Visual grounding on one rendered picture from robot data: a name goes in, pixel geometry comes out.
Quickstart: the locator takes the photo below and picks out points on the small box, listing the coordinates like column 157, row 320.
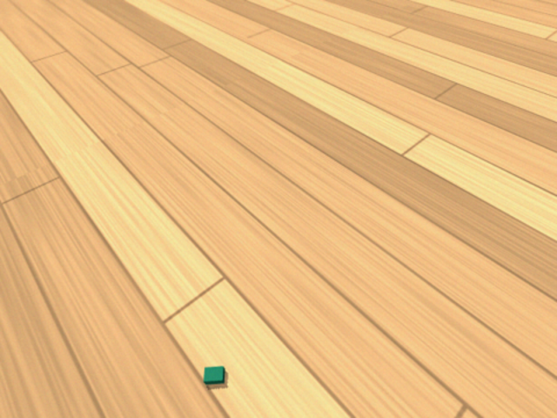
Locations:
column 214, row 375

